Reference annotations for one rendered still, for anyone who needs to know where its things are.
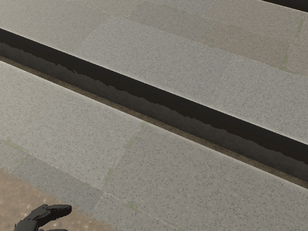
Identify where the left robot hand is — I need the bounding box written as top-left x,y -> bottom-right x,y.
13,204 -> 72,231

